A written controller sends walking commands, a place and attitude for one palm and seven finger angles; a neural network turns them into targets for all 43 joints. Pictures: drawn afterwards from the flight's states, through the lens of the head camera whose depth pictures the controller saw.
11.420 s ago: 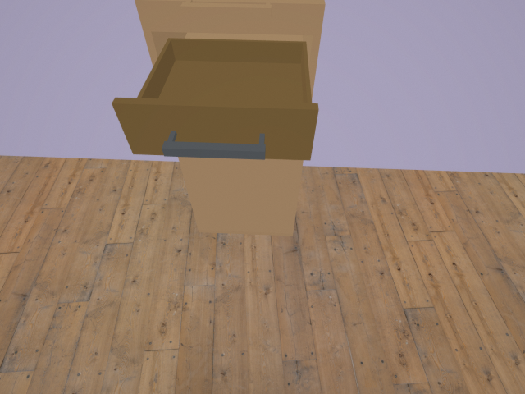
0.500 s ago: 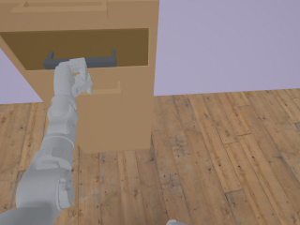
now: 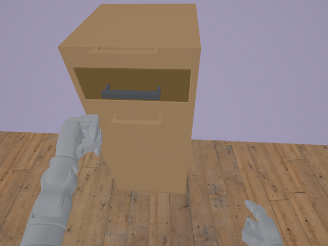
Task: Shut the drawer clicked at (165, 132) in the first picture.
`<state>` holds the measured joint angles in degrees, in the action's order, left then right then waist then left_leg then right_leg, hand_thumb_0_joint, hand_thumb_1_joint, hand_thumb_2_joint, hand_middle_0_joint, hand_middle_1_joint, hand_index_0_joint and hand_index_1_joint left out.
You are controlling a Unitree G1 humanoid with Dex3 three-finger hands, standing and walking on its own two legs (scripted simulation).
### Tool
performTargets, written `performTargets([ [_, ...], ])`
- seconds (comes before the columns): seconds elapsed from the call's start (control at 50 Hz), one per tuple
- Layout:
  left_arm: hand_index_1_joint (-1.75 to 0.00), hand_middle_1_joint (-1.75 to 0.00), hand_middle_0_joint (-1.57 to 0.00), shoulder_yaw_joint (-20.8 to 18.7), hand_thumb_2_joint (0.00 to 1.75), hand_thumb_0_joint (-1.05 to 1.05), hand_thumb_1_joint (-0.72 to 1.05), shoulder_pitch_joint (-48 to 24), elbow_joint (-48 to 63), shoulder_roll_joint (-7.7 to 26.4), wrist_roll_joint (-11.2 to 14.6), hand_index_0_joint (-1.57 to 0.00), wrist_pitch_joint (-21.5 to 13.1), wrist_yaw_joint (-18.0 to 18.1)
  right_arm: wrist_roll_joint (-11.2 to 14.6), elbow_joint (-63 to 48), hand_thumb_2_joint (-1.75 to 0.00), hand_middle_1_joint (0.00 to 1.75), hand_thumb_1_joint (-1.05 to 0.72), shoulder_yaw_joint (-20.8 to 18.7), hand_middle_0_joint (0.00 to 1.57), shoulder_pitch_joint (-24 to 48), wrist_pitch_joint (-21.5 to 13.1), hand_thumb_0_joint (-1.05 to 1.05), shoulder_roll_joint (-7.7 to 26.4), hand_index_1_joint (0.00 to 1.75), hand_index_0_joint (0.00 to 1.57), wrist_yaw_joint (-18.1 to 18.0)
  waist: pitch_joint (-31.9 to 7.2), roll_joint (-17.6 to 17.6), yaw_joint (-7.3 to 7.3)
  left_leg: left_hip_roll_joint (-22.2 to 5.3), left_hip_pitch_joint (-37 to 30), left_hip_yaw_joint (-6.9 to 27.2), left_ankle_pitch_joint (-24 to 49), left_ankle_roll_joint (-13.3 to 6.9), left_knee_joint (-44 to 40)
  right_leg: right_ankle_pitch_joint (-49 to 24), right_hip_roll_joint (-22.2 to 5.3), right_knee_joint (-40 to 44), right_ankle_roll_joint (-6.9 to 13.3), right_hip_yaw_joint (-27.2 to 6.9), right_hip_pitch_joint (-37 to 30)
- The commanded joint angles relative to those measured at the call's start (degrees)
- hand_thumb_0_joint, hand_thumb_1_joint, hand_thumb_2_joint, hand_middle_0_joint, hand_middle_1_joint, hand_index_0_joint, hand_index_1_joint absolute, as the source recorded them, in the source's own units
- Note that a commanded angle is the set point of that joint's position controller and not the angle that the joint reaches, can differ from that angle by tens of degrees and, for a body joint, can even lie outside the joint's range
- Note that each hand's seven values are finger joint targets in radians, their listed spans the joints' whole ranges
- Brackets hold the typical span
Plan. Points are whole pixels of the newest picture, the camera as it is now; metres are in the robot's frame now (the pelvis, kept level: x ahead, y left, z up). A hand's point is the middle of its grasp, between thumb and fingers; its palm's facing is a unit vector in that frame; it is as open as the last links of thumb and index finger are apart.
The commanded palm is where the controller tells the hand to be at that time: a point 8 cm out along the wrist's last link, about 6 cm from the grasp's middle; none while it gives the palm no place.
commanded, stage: draw the hand back to the body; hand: left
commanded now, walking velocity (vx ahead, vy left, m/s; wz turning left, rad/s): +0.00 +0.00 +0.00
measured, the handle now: (132, 91) +0.58 +0.16 +0.07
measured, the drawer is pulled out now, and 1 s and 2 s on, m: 0.00 0.00 0.00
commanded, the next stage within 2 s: step back with the hand held close in 0.78 s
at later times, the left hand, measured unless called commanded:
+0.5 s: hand (44, 178) +0.20 +0.24 +0.16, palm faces +0.31 -0.89 -0.33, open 3.2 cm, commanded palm +0.15 +0.29 +0.18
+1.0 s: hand (21, 177) +0.19 +0.25 +0.19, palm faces +0.41 -0.82 -0.41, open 3.2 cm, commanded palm +0.13 +0.29 +0.19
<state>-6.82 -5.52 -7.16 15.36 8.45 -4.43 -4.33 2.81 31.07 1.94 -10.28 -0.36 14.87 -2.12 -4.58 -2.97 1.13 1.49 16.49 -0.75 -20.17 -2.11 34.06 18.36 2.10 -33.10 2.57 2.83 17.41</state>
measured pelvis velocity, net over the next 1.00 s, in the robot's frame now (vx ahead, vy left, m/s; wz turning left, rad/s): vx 0.00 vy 0.01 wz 0.01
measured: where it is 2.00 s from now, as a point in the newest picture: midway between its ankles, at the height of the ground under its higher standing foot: outside the picture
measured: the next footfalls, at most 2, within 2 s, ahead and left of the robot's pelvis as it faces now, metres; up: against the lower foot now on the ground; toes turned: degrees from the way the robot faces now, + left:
none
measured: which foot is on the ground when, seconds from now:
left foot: down 0.00-1.00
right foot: down 0.00-1.00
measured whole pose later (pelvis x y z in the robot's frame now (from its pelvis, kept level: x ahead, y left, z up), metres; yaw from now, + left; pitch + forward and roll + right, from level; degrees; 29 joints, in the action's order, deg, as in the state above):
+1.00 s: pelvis +0.00 +0.01 +0.01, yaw +0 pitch -3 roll -1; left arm -18.4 29.5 28.2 19.8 3.5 -7.9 5.6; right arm -0.2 34.0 2.7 -10.6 -3.9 13.0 -3.3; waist 0.1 -3.9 3.0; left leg 1.9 6.4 -0.3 -16.3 -2.9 25.3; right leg 13.5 2.0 -22.2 1.7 2.9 6.1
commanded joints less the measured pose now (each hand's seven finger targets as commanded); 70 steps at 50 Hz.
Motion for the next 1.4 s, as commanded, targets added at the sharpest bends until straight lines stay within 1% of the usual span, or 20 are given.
performTargets([
  [0.0, -1.6, -1.6, -1.4, -3.4, 0.9, 0.0, 0.9, -8.8, 14.4, 9.0, -1.8, -1.4, -1.5, 5.5, -0.2, -7.2, -0.9, 0.3, -0.9, -1.6, 0.2, 5.1, -1.1, 0.0, 5.2, 0.3, 0.2, -1.1, -3.5, 5.6, -0.68, -1.0, -3.4, 1.5, 12.1, -0.7, -7.9, -13.6, -2.4, 8.4, -1.3, -3.8, -7.6],
  [0.06, -1.6, -1.6, -1.4, -5.7, 0.9, 0.0, 0.9, -8.3, 20.1, 11.6, -2.5, -1.4, -2.0, 7.3, -0.6, -7.1, -0.9, 0.3, -0.9, -1.2, 0.2, 6.7, -1.2, 0.0, 5.0, 0.3, 0.2, -1.6, -3.6, 3.3, -0.23, -1.2, -5.7, 1.7, 10.6, -0.7, -10.0, -10.5, -2.5, 10.5, -1.1, -4.0, -9.4],
  [0.14, -1.6, -1.6, -1.4, -5.9, 0.9, 0.0, 0.9, -6.3, 28.1, 11.7, -3.3, -1.4, -3.0, 9.1, -1.1, -7.0, -0.9, 0.3, -0.9, -0.5, 0.2, 7.9, -2.5, 0.0, 4.1, 0.3, 0.2, -1.8, -4.2, -3.2, 0.05, -1.3, -9.8, 2.5, 12.0, -0.2, -12.4, -10.6, -2.4, 11.8, -0.4, -3.4, -11.3],
  [0.18, -1.6, -1.6, -1.4, -5.6, 0.9, 0.0, 0.9, -2.8, 31.4, 11.2, -3.4, -1.4, -3.5, 9.5, -1.4, -6.8, -0.9, 0.3, -0.9, -0.5, 0.2, 8.1, -3.5, 0.0, 4.1, 0.3, 0.2, -1.7, -4.2, -4.1, 0.21, -1.5, -11.0, 3.2, 12.0, 0.0, -13.5, -9.8, -2.2, 12.5, -0.3, -3.1, -11.9],
  [0.22, -1.6, -1.6, -1.4, -5.4, 0.9, 0.0, 0.9, 2.5, 32.6, 10.2, -3.6, -1.4, -3.7, 9.8, -1.7, -6.4, -0.9, 0.3, -0.9, -0.6, 0.2, 7.9, -4.3, 0.0, 4.2, 0.3, 0.2, -1.5, -2.9, -3.6, 0.51, -1.8, -11.7, 3.6, 14.0, 0.2, -14.1, -11.2, -1.9, 12.6, -0.2, -2.6, -12.2],
  [0.3, -1.6, -1.6, -1.4, -6.8, 0.9, 0.0, 0.9, 13.2, 31.3, 9.5, -3.4, -1.4, -3.4, 9.5, -1.9, -5.9, -0.9, 0.3, -0.9, -1.1, 0.2, 7.8, -4.2, 0.0, 4.5, 0.3, 0.2, -1.0, 2.3, 4.1, 0.9, -2.0, -9.1, 3.4, 12.6, 0.0, -15.2, -9.7, -1.6, 14.0, -0.6, -2.3, -12.0],
  [0.36, -1.6, -1.6, -1.4, -9.6, 0.9, 0.0, 0.9, 19.9, 33.1, 10.6, -3.3, -1.4, -3.9, 9.3, -2.0, -5.8, -0.9, 0.3, -0.9, -1.6, 0.2, 8.1, -4.2, 0.0, 4.7, 0.3, 0.2, -0.8, 4.1, 4.2, 1.58, -2.0, -8.5, 3.2, 12.7, 0.0, -15.4, -9.5, -1.5, 14.7, -0.7, -2.3, -12.0],
  [0.46, -1.6, -1.6, -1.4, -14.7, 0.9, 0.0, 0.9, 25.0, 44.4, 14.7, -3.7, -1.4, -5.2, 10.2, -2.1, -6.5, -0.9, 0.3, -0.9, -1.9, 0.2, 7.8, -5.7, 0.0, 4.6, 0.3, 0.2, -0.9, -1.2, -2.5, 2.45, -2.3, -10.2, 3.4, 16.7, 0.6, -14.5, -13.1, -1.7, 13.6, -0.6, -2.6, -14.9],
  [0.52, -1.6, -1.6, -1.4, -15.3, 0.9, 0.0, 0.9, 29.3, 47.8, 14.2, -3.8, -1.4, -5.3, 10.9, -2.1, -6.5, -0.9, 0.3, -0.9, -1.9, 0.2, 7.0, -6.9, 0.0, 4.2, 0.3, 0.2, -1.1, -0.8, -2.7, 2.4, -2.3, -9.8, 3.9, 19.0, 1.1, -14.0, -14.4, -1.7, 12.9, -0.6, -2.3, -15.0],
  [0.58, -1.6, -1.6, -1.4, -16.4, 0.9, 0.0, 0.9, 33.8, 48.3, 14.1, -3.7, -1.4, -4.9, 11.1, -1.9, -6.2, -0.9, 0.3, -0.9, -2.1, 0.2, 6.8, -7.6, 0.0, 4.1, 0.3, 0.2, -1.3, 1.9, -1.4, 2.49, -2.5, -9.3, 3.9, 19.6, 1.4, -13.8, -14.5, -1.4, 13.1, -0.6, -2.2, -13.6],
  [0.68, -1.6, -1.6, -1.4, -12.4, 0.9, 0.0, 0.9, 30.3, 43.2, 9.9, -4.4, -1.4, -4.2, 10.9, -2.1, -4.6, -0.9, 0.3, -0.9, -2.5, 0.2, 5.8, -7.7, 0.0, 4.9, 0.3, 0.2, -1.4, 8.7, 1.0, 0.97, -2.6, -8.3, 4.2, 13.9, 0.8, -14.8, -9.3, -1.4, 14.0, -0.8, -1.9, -8.6],
  [0.74, -1.6, -1.6, -1.4, -13.7, 0.9, 0.0, 0.9, 29.5, 43.4, 11.2, -4.4, -1.4, -4.6, 11.3, -2.2, -4.7, -0.9, 0.3, -0.9, -2.6, 0.2, 6.0, -7.5, 0.0, 4.8, 0.3, 0.2, -1.8, 6.0, 2.9, 1.63, -2.3, -8.7, 3.9, 12.5, 0.2, -14.6, -8.3, -1.6, 14.0, -0.9, -2.2, -9.8],
  [0.88, -1.6, -1.6, -1.4, -15.1, 0.9, 0.0, 0.9, 29.8, 49.2, 13.2, -4.4, -1.4, -4.6, 11.9, -2.6, -5.1, -0.9, 0.3, -0.9, -1.7, 0.2, 6.3, -8.8, 0.0, 4.1, 0.3, 0.2, -2.1, -0.3, -4.5, 2.67, -1.8, -10.7, 3.7, 20.5, 1.0, -13.0, -16.0, -2.1, 12.8, -0.5, -2.9, -14.8],
  [0.9, -1.6, -1.6, -1.4, -25.2, 0.9, 0.0, 0.9, 20.8, 55.8, 22.9, -4.3, -1.4, -7.7, 12.3, -2.4, -7.6, -0.9, 0.3, -0.9, -2.4, 0.2, 6.2, -7.2, 0.0, 6.3, 0.3, 0.2, -1.8, 3.0, -3.7, 0.2, -3.2, -5.3, 5.7, 16.3, -1.2, -12.4, -20.2, -4.5, 14.2, -0.5, -9.0, -12.7],
  [0.94, -1.6, -1.6, -1.4, -19.6, 0.9, 0.0, 0.9, 32.4, 46.1, 15.3, -4.5, -1.4, -8.0, 11.1, -2.9, -5.9, -0.9, 0.3, -0.9, -2.9, 0.2, 5.8, -5.4, 0.0, 5.2, 0.3, 0.2, -1.4, 5.0, 1.9, -0.04, -2.9, -5.5, 5.9, 17.4, -1.0, -11.2, -21.2, -6.3, 14.9, 0.0, -9.2, -10.2],
  [1.02, -1.6, -1.6, -1.4, -16.8, 0.9, 0.0, 0.9, 38.2, 42.1, 11.6, -4.4, -1.4, -7.9, 10.1, -2.8, -6.4, -0.9, 0.3, -0.9, -4.2, 0.2, 5.5, -2.4, 0.0, 5.6, 0.3, 0.2, -0.8, 2.4, 2.9, -0.58, -4.2, -5.5, 5.4, 24.7, -0.7, -11.6, -23.8, -5.7, 12.8, -1.4, -5.7, -10.0],
  [1.14, -1.6, -1.6, -1.4, -20.5, 0.9, 0.0, 0.9, 42.5, 47.4, 15.6, -4.0, -1.4, -8.6, 10.9, -1.7, -8.9, -0.9, 0.3, -0.9, -5.6, 0.2, 5.9, 0.5, 0.0, 5.2, 0.3, 0.2, -1.1, -6.4, 5.8, -0.65, -4.7, -4.3, 4.6, 30.1, -0.7, -9.9, -31.9, -6.0, 8.9, -2.6, -4.5, -14.1],
  [1.2, -1.6, -1.6, -1.4, -22.2, 0.9, 0.0, 0.9, 43.2, 52.9, 18.0, -3.9, -1.4, -9.0, 11.7, -1.4, -10.4, -0.9, 0.3, -0.9, -5.5, 0.2, 5.6, 0.5, 0.0, 5.3, 0.3, 0.2, -1.7, -10.3, 2.3, -0.51, -5.0, -3.4, 4.7, 33.4, -0.8, -8.9, -35.8, -6.1, 5.9, -3.0, -4.5, -16.2],
  [1.3, -1.6, -1.6, -1.4, -21.8, 0.9, 0.0, 0.9, 43.6, 55.3, 18.1, -4.6, -1.4, -8.8, 12.4, -1.8, -10.5, -0.9, 0.3, -0.9, -5.6, 0.2, 4.6, -0.3, 0.0, 5.8, 0.3, 0.2, -2.3, -8.4, -3.9, -0.72, -7.1, -1.0, 6.8, 33.4, -1.5, -10.5, -26.7, -3.9, 3.0, -3.5, -3.9, -13.2],
  [1.38, -1.6, -1.6, -1.4, -21.6, 0.9, 0.0, 0.9, 43.8, 51.1, 16.4, -4.7, -1.4, -8.9, 12.4, -2.3, -9.6, -0.9, 0.3, -0.9, -5.8, 0.2, 4.9, -0.9, 0.0, 5.8, 0.3, 0.2, -2.3, -2.6, -3.0, -0.76, -9.3, 7.1, 8.9, 22.7, -2.8, -14.4, -16.3, -2.7, 0.4, -3.3, -4.4, -12.3],
])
